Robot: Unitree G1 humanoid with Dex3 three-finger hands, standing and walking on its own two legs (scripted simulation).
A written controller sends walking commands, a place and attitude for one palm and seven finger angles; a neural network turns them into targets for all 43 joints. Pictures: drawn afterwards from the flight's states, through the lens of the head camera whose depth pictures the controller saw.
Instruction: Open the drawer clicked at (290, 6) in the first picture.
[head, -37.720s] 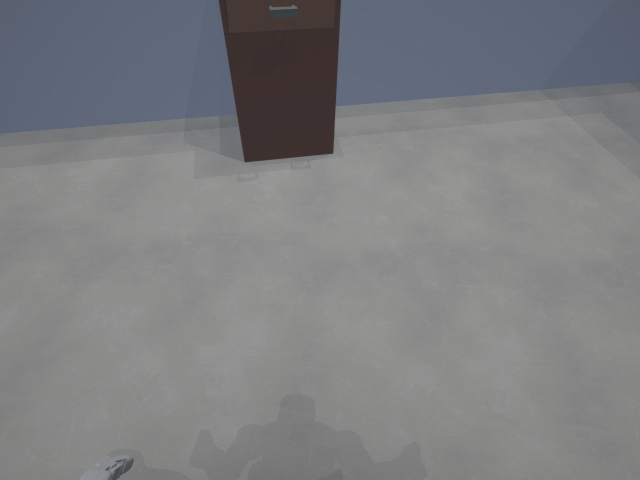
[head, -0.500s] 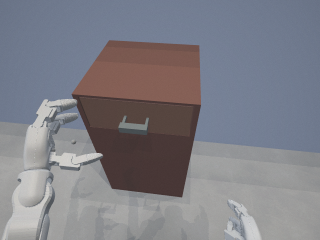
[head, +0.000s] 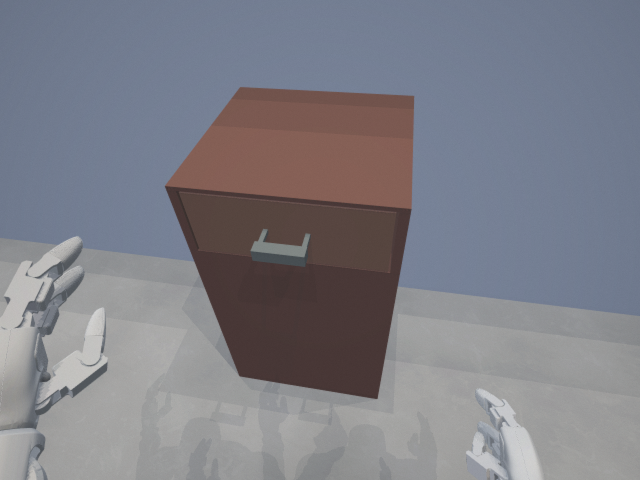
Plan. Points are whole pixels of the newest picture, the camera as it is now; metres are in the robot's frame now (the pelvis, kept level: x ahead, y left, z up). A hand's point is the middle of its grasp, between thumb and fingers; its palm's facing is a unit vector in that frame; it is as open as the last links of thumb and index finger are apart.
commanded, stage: draw the hand back to the body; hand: left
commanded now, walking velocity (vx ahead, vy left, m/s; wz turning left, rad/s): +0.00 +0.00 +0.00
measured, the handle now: (282, 245) +0.54 +0.16 -0.06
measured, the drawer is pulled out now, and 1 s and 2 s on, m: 0.00 0.00 0.00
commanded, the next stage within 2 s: step back with the hand held close in 0.14 s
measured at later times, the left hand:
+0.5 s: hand (110, 362) +0.18 +0.24 +0.13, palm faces +0.32 -0.84 -0.44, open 7.4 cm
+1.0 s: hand (42, 436) +0.11 +0.25 +0.14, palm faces +0.37 -0.83 -0.42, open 7.4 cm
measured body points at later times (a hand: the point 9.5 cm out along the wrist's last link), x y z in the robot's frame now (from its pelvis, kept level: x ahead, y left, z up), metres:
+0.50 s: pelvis -0.02 +0.01 -0.01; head +0.01 +0.01 +0.44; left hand +0.16 +0.28 +0.15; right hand +0.14 -0.25 -0.08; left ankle -0.04 +0.12 -0.74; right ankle +0.03 -0.11 -0.74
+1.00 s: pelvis -0.09 +0.02 -0.02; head -0.09 +0.03 +0.43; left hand +0.08 +0.29 +0.17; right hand +0.07 -0.23 -0.09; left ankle -0.04 +0.12 -0.74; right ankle +0.02 -0.11 -0.74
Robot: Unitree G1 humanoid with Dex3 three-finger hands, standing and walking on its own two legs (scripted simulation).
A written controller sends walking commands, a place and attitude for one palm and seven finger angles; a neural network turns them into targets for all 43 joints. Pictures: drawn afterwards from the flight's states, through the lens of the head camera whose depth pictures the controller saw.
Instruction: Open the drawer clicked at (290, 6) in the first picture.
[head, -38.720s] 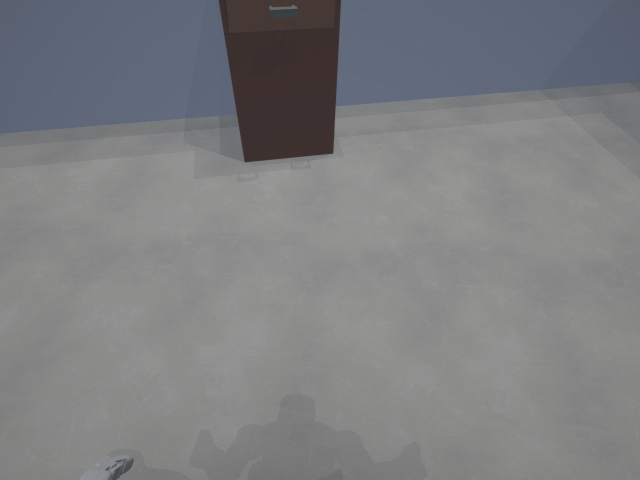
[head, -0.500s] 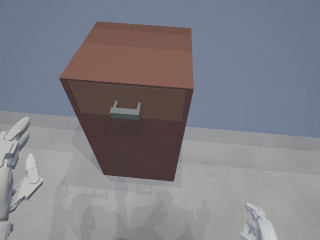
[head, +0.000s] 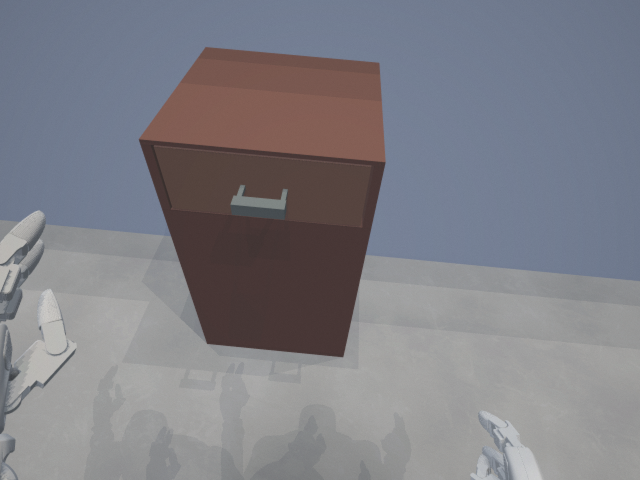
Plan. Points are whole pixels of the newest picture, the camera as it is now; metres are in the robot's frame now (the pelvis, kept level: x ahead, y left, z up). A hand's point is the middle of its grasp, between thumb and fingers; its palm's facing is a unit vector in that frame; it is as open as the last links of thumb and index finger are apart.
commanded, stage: step back with the hand held close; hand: left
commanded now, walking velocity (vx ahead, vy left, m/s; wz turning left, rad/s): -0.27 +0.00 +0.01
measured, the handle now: (261, 199) +0.63 +0.14 -0.04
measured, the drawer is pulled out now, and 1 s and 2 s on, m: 0.00 0.00 0.00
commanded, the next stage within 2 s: stop stepping back and stand still in 0.46 s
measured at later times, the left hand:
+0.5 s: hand (52, 451) +0.12 +0.21 +0.17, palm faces +0.26 -0.84 -0.48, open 7.4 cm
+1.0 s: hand out of the picture -0.02 +0.22 +0.18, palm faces +0.38 -0.86 -0.35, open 7.4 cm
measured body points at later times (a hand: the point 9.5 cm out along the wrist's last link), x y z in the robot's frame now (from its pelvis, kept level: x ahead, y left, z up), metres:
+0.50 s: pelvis -0.10 -0.02 +0.02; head -0.06 +0.00 +0.47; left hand +0.10 +0.25 +0.19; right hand +0.09 -0.27 -0.04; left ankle -0.11 +0.09 -0.70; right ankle -0.10 -0.10 -0.72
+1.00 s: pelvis -0.21 -0.01 +0.01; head -0.24 +0.02 +0.46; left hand -0.04 +0.27 +0.19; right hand -0.08 -0.26 -0.07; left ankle -0.21 +0.09 -0.71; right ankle -0.20 -0.11 -0.72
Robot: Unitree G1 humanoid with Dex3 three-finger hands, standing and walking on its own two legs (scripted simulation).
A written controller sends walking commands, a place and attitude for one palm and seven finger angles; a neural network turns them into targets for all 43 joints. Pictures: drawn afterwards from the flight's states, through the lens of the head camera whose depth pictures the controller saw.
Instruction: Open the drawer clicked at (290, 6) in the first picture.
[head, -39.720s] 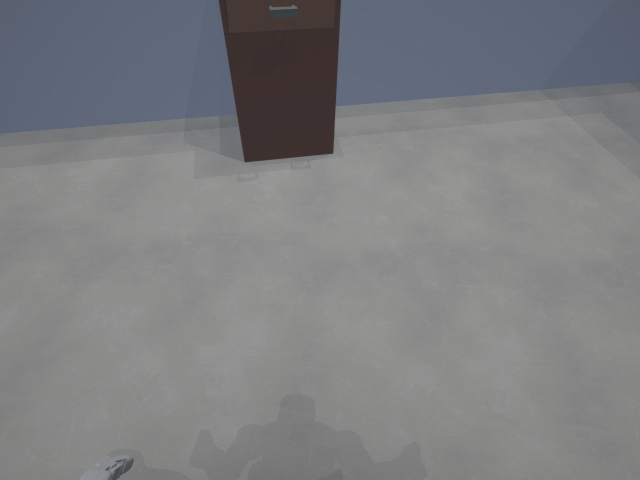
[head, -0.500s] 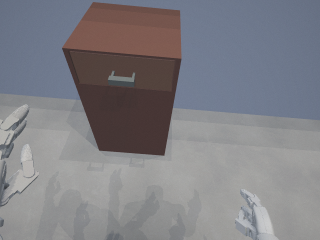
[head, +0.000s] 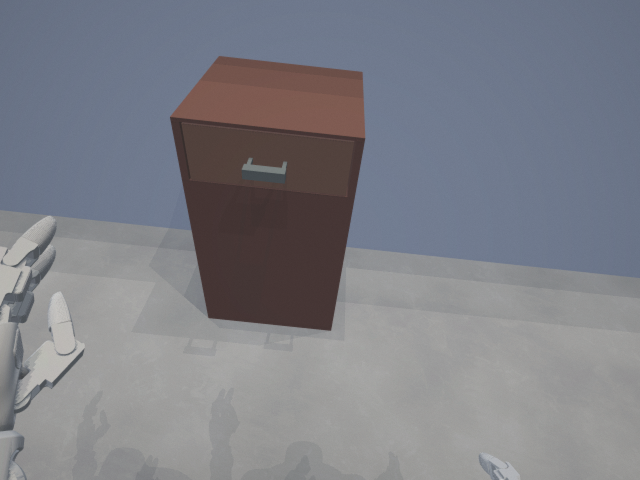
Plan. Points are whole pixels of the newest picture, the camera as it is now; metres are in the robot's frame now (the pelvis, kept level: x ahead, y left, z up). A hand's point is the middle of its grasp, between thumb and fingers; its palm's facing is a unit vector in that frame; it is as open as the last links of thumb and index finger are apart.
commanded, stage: stop stepping back and stand still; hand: left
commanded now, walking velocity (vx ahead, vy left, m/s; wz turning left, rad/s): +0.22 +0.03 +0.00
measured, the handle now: (265, 168) +0.83 +0.17 -0.05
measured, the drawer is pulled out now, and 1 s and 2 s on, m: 0.00 0.00 0.00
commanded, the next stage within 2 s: let the arm hang, fingers relaxed in 0.44 s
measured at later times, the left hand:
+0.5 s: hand (91, 340) +0.20 +0.23 +0.16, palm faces +0.34 -0.83 -0.45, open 7.4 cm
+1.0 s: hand out of the picture +0.01 +0.18 -0.17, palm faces -0.02 -0.98 -0.19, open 7.4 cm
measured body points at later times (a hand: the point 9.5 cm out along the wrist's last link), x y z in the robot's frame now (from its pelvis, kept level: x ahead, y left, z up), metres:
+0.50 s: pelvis +0.00 +0.00 +0.00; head +0.01 +0.01 +0.45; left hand +0.17 +0.27 +0.18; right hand +0.15 -0.24 -0.09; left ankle +0.00 +0.10 -0.73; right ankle -0.01 -0.10 -0.74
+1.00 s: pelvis +0.00 -0.01 +0.00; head +0.05 +0.01 +0.45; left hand +0.01 +0.24 -0.16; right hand +0.06 -0.30 -0.13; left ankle +0.01 +0.10 -0.74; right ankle +0.00 -0.12 -0.74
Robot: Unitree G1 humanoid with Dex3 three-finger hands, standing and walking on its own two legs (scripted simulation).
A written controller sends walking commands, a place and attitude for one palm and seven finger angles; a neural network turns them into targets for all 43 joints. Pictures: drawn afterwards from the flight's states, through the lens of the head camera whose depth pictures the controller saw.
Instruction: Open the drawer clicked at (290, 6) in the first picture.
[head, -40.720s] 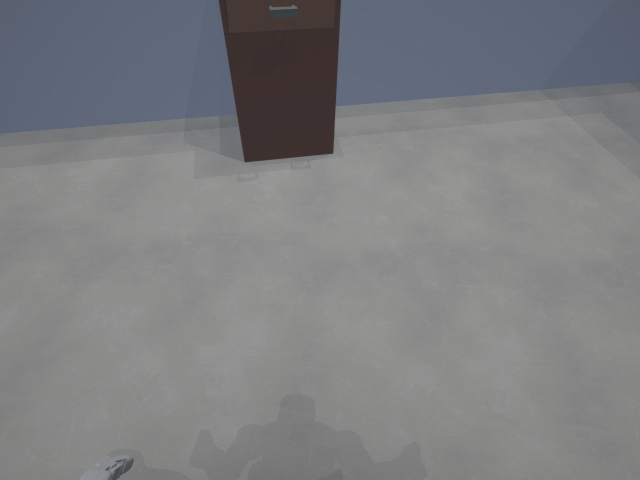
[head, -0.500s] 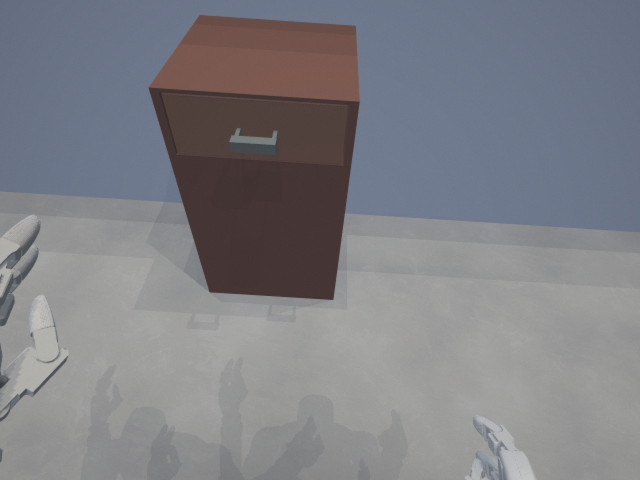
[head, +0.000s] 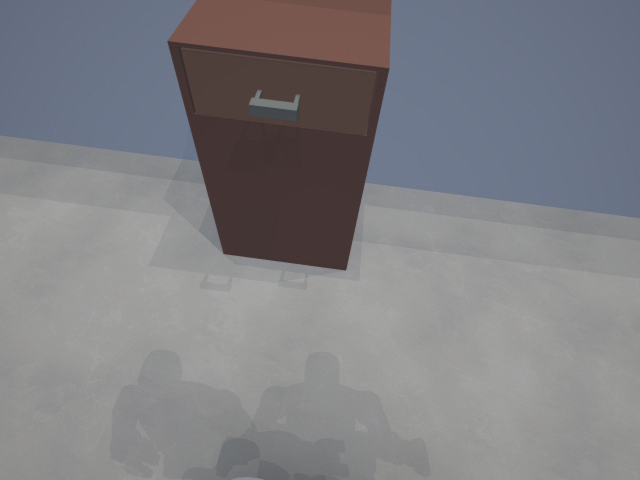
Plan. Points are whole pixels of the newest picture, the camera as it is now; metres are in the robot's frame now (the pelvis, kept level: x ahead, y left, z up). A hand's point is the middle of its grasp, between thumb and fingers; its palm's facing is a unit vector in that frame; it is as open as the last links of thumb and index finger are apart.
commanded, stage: let the arm hang, fingers relaxed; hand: left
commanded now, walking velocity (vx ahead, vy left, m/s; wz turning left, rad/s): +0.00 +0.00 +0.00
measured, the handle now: (276, 102) +0.84 +0.15 -0.06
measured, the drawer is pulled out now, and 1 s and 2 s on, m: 0.00 0.00 0.00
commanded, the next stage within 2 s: look to check the result in 0.64 s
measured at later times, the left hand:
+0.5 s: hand out of the picture +0.10 +0.27 -0.13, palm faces -0.04 -0.92 -0.39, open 7.4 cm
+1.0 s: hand out of the picture +0.09 +0.25 -0.15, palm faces -0.05 -0.94 -0.33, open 7.4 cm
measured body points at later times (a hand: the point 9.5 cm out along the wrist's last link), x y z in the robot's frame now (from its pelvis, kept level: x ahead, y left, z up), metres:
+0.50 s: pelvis +0.00 +0.01 +0.01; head +0.01 +0.00 +0.46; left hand +0.10 +0.31 -0.10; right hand +0.07 -0.29 -0.13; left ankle +0.01 +0.12 -0.74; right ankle +0.00 -0.11 -0.74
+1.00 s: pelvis +0.02 +0.01 +0.01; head +0.04 +0.01 +0.46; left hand +0.10 +0.30 -0.13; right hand +0.08 -0.29 -0.12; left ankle +0.01 +0.12 -0.74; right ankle +0.00 -0.11 -0.74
